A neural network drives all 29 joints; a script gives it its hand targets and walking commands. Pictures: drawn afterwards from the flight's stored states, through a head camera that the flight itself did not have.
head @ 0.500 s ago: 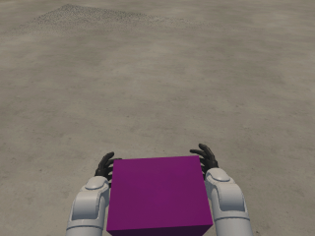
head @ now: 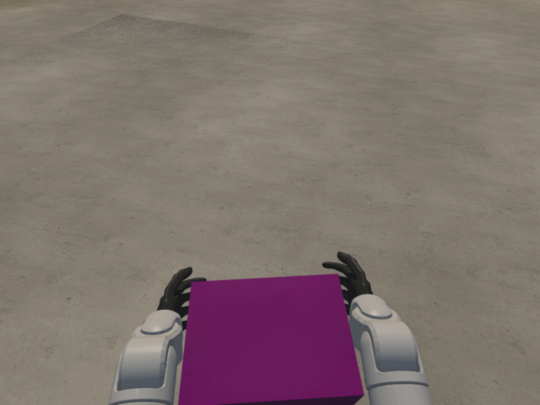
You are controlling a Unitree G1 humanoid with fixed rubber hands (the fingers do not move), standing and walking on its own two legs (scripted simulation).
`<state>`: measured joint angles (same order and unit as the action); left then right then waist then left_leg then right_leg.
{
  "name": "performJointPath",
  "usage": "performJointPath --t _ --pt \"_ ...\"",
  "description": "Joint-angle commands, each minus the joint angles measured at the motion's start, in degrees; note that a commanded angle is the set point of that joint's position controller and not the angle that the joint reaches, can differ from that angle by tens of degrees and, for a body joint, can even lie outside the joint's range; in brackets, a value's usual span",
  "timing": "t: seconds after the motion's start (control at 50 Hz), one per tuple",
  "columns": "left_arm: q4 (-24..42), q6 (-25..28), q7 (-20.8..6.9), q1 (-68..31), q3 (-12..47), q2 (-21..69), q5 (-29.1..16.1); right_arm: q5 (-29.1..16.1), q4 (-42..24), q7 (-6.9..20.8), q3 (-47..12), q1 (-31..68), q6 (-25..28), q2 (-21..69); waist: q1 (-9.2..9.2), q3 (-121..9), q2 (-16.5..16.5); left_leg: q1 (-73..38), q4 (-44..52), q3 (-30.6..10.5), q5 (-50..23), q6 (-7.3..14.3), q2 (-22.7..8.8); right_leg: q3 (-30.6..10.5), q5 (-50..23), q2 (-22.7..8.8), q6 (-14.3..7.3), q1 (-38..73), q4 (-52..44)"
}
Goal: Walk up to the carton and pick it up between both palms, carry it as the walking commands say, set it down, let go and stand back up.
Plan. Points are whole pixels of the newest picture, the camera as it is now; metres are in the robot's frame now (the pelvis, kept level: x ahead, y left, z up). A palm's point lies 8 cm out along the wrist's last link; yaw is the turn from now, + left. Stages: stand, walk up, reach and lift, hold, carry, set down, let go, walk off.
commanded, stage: hold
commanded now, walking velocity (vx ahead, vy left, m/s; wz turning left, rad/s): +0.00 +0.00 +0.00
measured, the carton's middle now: (269, 364) +0.22 +0.00 -0.03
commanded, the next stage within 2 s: carry in 0.48 s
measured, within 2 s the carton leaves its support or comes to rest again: neither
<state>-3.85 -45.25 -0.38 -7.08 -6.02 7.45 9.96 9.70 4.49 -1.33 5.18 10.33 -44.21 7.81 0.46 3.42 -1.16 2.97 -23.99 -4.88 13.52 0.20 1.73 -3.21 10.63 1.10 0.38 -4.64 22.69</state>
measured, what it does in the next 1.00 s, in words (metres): lifts its left foot, turning right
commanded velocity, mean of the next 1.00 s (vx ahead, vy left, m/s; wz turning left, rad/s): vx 0.00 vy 0.00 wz -0.56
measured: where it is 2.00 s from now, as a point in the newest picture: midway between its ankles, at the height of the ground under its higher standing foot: outside the picture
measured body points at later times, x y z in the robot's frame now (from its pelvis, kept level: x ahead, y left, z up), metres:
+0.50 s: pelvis -0.01 +0.01 +0.00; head +0.01 +0.01 +0.45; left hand +0.26 +0.13 +0.00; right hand +0.25 -0.14 +0.00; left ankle +0.01 +0.12 -0.74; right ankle +0.03 -0.13 -0.74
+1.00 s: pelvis -0.03 -0.01 -0.02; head -0.01 -0.02 +0.43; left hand +0.34 -0.02 +0.05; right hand +0.24 -0.29 +0.07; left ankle +0.00 +0.12 -0.69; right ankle +0.01 -0.09 -0.74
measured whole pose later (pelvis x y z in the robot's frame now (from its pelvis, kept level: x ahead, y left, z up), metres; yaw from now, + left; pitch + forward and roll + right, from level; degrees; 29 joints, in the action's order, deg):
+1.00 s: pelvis -0.03 -0.01 -0.02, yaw -21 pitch +4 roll +1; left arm -1.2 -58.5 10.2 -25.7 -14.1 9.0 2.3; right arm 0.5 0.6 -10.9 14.7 28.5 -60.0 7.4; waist 1.8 -2.5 1.0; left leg 31.1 -60.5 2.2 31.0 -5.8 -2.7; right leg -0.4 12.7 5.4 -5.3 -28.2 36.8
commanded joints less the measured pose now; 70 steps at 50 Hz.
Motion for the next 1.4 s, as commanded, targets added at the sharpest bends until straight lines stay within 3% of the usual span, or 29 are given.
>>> performJointPath --t 0.0,0.02,0.08,0.18,0.2,0.3,0.34,0.42,0.44,0.46,0.52,0.54,0.56,0.6,0.62,0.64,0.74,0.78,0.84,0.94,0.98,1.06,1.12,1.14,1.18,1.22,1.26,1.32,1.38 --pt "11.8 3.9 -4.5 -21.8 23.3 27.0 -9.8 -6.1 -11.2 4.5 -23.5 13.7 3.0 28.0 0.52 -12.5 3.9 2.4 5.6 0.5 -13.1 -0.3 2.1 -1.2 -14.4 3.1 0.0 8.9 -1.6" --pt "15.2 4.9 -6.5 -27.6 31.9 42.3 -14.0 -11.1 -15.2 6.6 -31.0 22.0 3.5 42.6 0.16 -17.8 2.0 2.6 4.6 -1.0 -15.5 0.1 1.9 -0.8 -14.3 4.1 -0.4 10.1 -0.3" --pt "13.6 5.1 -2.0 -21.1 22.3 22.1 -9.5 -7.1 -13.8 3.3 -23.2 13.4 4.1 22.5 -0.34 -14.4 2.9 2.7 5.6 0.4 -11.4 -0.3 2.2 -0.8 -11.8 3.2 0.1 8.0 -1.1" --pt "13.8 5.0 -1.4 -24.1 27.9 31.0 -11.8 -9.6 -14.3 3.5 -25.9 17.3 3.9 28.6 0.46 -12.7 -1.4 4.2 5.0 -0.7 -7.4 0.8 1.9 -0.4 -5.4 3.3 -1.5 4.6 -0.6" --pt "13.2 4.9 1.5 -19.0 20.0 17.8 -8.3 -6.1 -14.4 1.8 -18.2 13.7 4.8 13.1 -0.20 -10.8 -0.5 4.5 6.1 -0.9 -6.5 -0.1 0.7 -0.1 -3.9 3.5 -1.5 3.6 -0.4" --pt "17.8 6.4 3.9 -15.7 23.3 13.5 -10.7 -8.4 -15.1 -0.7 -18.7 7.3 6.2 13.1 0.13 -13.3 0.5 1.7 5.0 0.9 -8.0 0.6 1.3 0.7 -6.9 3.0 -1.1 5.6 -0.3" --pt "13.2 5.5 7.5 -9.0 14.6 -1.0 -6.7 -4.0 -11.0 -4.4 -9.7 -0.8 5.5 -3.9 1.94 -9.7 -0.1 2.9 6.6 1.2 -1.3 0.4 0.7 1.0 -2.9 2.6 -1.0 3.2 -0.3" --pt "16.1 6.8 8.7 -13.2 11.4 -0.2 -6.0 -4.8 -16.5 -6.0 -8.7 6.0 6.7 -2.6 0.48 -6.2 -0.7 9.5 7.5 1.9 1.9 1.1 0.9 2.1 -0.2 2.8 -1.2 4.6 -0.1" --pt "21.1 9.4 6.2 -18.6 22.5 12.0 -12.7 -11.6 -21.2 -3.6 -19.2 13.9 8.9 11.0 0.10 -12.4 -0.7 6.7 6.0 1.2 -2.5 1.8 1.0 1.9 -3.6 3.2 -1.8 5.3 0.9" --pt "26.6 4.9 7.2 -16.5 18.6 12.1 -12.4 -9.2 -25.7 -5.8 -19.1 5.9 3.6 14.9 -0.59 -32.0 1.1 2.9 -6.5 5.2 -14.6 3.0 -7.8 -1.0 -22.4 -10.3 -1.8 3.7 7.0" --pt "21.3 2.1 9.8 -23.8 15.7 10.2 -11.5 -8.4 -26.1 -9.1 -17.6 16.3 2.1 10.5 -0.31 -31.6 6.6 3.6 -11.7 6.4 -9.3 2.8 -9.1 -4.2 -21.7 -9.3 -2.8 -4.0 12.8" --pt "24.7 2.2 8.2 -33.5 23.6 20.3 -15.6 -12.7 -28.7 -7.7 -23.9 25.7 2.2 20.7 -0.08 -32.1 4.2 5.0 -11.6 5.2 -10.2 3.2 -9.7 -4.1 -21.9 -8.4 -2.0 -5.7 15.4" --pt "32.3 0.1 5.4 -26.4 32.5 31.3 -19.4 -15.1 -33.6 -5.9 -29.7 16.0 0.2 31.1 0.35 -28.0 0.5 7.3 -10.5 2.6 -9.0 4.0 -11.4 -5.1 -18.9 -7.4 -2.1 -11.9 18.8" --pt "24.7 -2.3 7.0 -50.8 32.0 30.8 -19.5 -16.7 -26.9 -7.4 -30.7 42.1 -1.8 29.8 0.83 -23.0 -7.4 5.9 -5.8 -2.3 -9.9 8.4 -18.3 1.5 -1.1 -1.3 -0.5 -24.2 28.3" --pt "13.9 -4.8 10.0 -40.4 22.0 18.6 -13.0 -10.4 -18.2 -10.5 -21.7 32.7 -3.9 15.6 0.58 -24.5 -13.3 4.8 -2.1 -5.1 -11.1 12.2 -24.1 4.1 18.8 -0.5 0.3 -28.6 33.0" --pt "15.8 -6.1 9.1 -41.8 25.4 23.3 -15.2 -10.1 -18.7 -10.3 -22.4 30.5 -4.9 19.8 1.22 -21.4 -14.0 6.6 -1.4 -6.6 -14.3 14.1 -25.7 4.5 22.4 -1.9 0.6 -31.0 37.1" --pt "10.2 -12.2 9.2 -47.9 24.8 36.1 -22.5 -13.0 -13.0 -12.3 -24.1 40.3 -11.8 34.0 -1.84 -25.2 0.2 24.0 -15.7 8.9 -3.4 1.8 -18.4 2.7 6.1 -2.9 -2.8 -6.6 13.6" --pt "4.4 -13.9 9.8 -47.1 21.3 33.7 -19.1 -11.5 -11.8 -12.6 -22.6 44.8 -13.7 33.2 -0.94 -25.0 27.8 38.8 -38.3 11.6 24.4 -4.9 -5.6 -24.7 -39.5 -19.0 -8.0 4.9 5.0" --pt "6.3 -13.9 10.7 -52.5 20.6 37.5 -17.9 -14.7 -8.5 -11.1 -22.7 51.7 -14.5 38.1 -1.47 -26.8 11.3 35.6 -43.1 5.6 20.6 -5.6 -6.0 -24.2 -21.9 -16.4 -9.1 -3.4 2.0" --pt "10.7 -12.7 10.8 -54.6 22.1 41.2 -15.1 -20.3 -8.8 -8.0 -26.2 55.0 -13.3 44.9 -1.96 -30.2 2.8 32.1 -35.3 6.3 15.9 -6.4 -4.5 -18.5 -9.9 -11.9 -7.2 -1.3 0.3" --pt "17.4 -11.6 10.1 -55.2 24.4 43.7 -17.1 -20.8 -10.5 -7.7 -27.1 51.8 -12.7 49.2 -2.00 -29.2 6.6 31.6 -31.7 6.8 15.3 -6.4 -3.1 -21.1 -1.6 -10.6 -7.4 -2.1 -2.7" --pt "21.9 -9.9 10.3 -54.0 27.8 42.2 -17.9 -21.0 -12.0 -7.5 -27.2 45.8 -11.3 47.0 -2.15 -38.9 5.2 24.7 -23.4 6.7 13.9 -5.9 -1.2 -21.1 -19.4 -10.5 -7.7 3.8 1.4" --pt "18.8 -10.5 9.8 -47.8 27.8 41.4 -17.2 -20.4 -15.1 -7.9 -28.2 45.0 -10.8 43.4 -2.06 -39.9 8.0 13.7 -9.9 7.4 10.0 -4.3 -1.5 -17.0 -33.4 -6.7 -3.9 -0.7 7.0" --pt "19.9 -10.3 9.6 -46.3 29.1 41.0 -18.0 -20.3 -18.6 -7.8 -28.4 43.4 -10.2 41.7 -0.65 -41.4 7.2 3.6 -3.6 3.6 3.3 -1.9 -6.5 -15.7 -30.8 -4.8 -3.0 -8.5 13.6" --pt "23.8 -10.4 9.7 -52.3 31.7 41.8 -19.8 -18.2 -17.2 -7.9 -26.0 40.8 -10.0 39.8 -0.88 -38.8 -18.7 -12.7 -3.6 -9.8 -31.6 4.9 -27.8 -0.1 20.4 5.8 -0.5 -32.1 31.0" --pt "23.6 -10.5 10.0 -56.6 34.0 41.8 -20.3 -16.7 -15.5 -7.8 -25.1 39.7 -10.0 39.8 0.17 -35.9 -15.9 -18.6 -12.4 -1.1 -58.7 7.6 -30.0 3.9 21.0 -1.7 1.1 -44.2 38.8" --pt "23.0 -10.3 9.5 -54.0 33.6 41.5 -21.6 -16.8 -19.3 -8.0 -24.8 41.0 -9.1 37.6 -0.37 -32.1 -7.1 -17.5 -10.7 3.0 -57.6 4.6 -25.4 5.0 18.3 -1.0 1.6 -43.3 41.3" --pt "25.0 -9.8 9.0 -55.0 33.5 39.1 -24.1 -13.7 -19.5 -9.8 -22.6 36.7 -8.9 36.2 0.67 -29.6 -6.3 -8.4 -9.9 4.7 -46.0 6.2 -22.8 7.2 15.3 -2.5 0.9 -34.1 35.9" --pt "17.4 -11.4 10.5 -47.9 30.5 38.5 -19.9 -15.1 -21.3 -9.8 -24.7 40.8 -10.1 33.8 0.21 -29.8 -12.0 -8.9 -12.0 8.2 -51.8 5.0 -19.9 12.0 11.7 -0.7 0.4 -30.7 29.6"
